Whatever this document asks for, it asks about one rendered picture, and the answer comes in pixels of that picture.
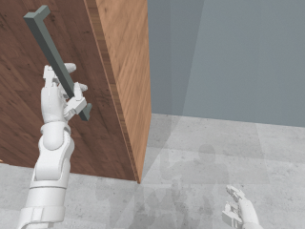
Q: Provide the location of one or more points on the handle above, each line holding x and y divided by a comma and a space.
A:
34, 20

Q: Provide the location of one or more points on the robot left forearm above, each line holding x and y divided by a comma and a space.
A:
49, 183

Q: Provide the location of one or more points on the robot left hand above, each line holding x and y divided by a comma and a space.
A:
53, 98

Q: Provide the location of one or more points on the wardrobe door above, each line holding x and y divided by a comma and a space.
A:
100, 148

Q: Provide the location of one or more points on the robot right hand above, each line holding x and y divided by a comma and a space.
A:
244, 212

